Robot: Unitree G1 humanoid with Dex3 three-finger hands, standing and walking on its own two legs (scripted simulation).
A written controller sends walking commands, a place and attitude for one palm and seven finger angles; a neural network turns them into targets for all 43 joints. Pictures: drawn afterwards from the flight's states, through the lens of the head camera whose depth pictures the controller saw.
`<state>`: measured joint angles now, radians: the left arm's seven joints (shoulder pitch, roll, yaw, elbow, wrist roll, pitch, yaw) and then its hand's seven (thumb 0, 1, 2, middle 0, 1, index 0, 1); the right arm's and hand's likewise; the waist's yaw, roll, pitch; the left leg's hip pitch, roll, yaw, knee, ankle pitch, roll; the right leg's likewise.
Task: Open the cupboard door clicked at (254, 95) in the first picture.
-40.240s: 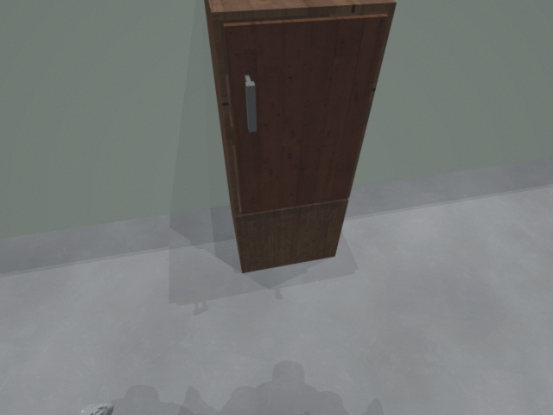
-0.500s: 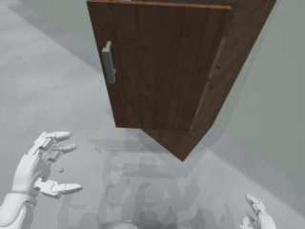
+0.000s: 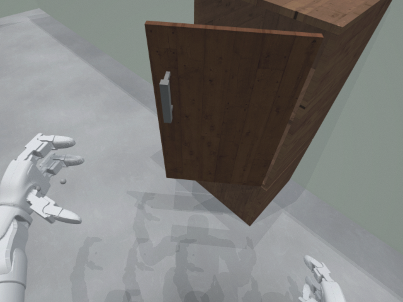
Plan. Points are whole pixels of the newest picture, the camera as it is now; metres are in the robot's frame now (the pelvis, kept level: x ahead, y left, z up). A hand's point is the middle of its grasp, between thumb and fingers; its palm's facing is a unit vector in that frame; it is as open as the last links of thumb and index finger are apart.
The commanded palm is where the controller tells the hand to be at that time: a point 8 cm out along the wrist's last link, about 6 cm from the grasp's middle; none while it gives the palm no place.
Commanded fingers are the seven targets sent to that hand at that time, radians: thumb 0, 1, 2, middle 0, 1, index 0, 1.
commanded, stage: raise the hand with hooked fingers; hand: left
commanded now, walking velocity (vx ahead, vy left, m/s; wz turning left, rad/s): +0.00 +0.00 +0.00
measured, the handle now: (167, 97) +0.57 +0.14 +0.08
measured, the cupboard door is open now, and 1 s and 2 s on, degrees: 39 39 39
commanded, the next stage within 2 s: move the hooked fingers beside the handle in 0.50 s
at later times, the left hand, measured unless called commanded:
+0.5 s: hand (75, 181) +0.29 +0.26 +0.09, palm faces +0.03 -1.00 -0.04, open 14.0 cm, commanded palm +0.26 +0.31 +0.10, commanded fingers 0.00 -0.50 0.30 -0.30 -1.20 -0.30 -1.20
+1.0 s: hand (102, 158) +0.35 +0.23 +0.09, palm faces +0.01 -1.00 -0.02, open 14.0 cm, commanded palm +0.32 +0.28 +0.09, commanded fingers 0.00 -0.50 0.30 -0.30 -1.20 -0.30 -1.20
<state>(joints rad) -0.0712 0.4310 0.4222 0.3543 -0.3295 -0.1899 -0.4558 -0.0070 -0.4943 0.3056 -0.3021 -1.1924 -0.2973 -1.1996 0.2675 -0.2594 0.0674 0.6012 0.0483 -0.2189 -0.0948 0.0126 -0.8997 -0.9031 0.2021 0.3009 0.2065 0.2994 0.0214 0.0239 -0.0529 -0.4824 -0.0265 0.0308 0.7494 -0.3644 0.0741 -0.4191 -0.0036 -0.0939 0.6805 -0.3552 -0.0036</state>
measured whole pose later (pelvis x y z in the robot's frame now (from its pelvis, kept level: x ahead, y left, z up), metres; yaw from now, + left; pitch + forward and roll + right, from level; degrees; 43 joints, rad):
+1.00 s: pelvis +0.00 -0.03 +0.00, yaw -1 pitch +8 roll -1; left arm -0.29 0.46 0.43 0.63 -0.30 -0.20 -0.48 -0.01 -0.50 0.30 -0.30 -1.20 -0.30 -1.20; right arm 0.29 -0.29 0.04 0.62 0.06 -0.17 -0.10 0.01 -0.90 -0.90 0.20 0.30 0.20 0.30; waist -0.02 0.03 -0.05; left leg -0.51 0.00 0.03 0.73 -0.36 0.03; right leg -0.47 0.02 -0.09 0.69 -0.36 -0.04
